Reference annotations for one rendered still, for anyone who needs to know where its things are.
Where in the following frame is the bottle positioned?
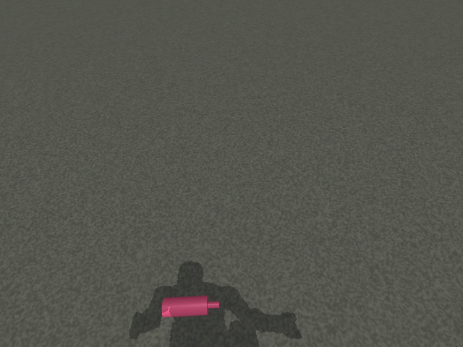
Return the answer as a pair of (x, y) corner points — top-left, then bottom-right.
(162, 296), (219, 317)

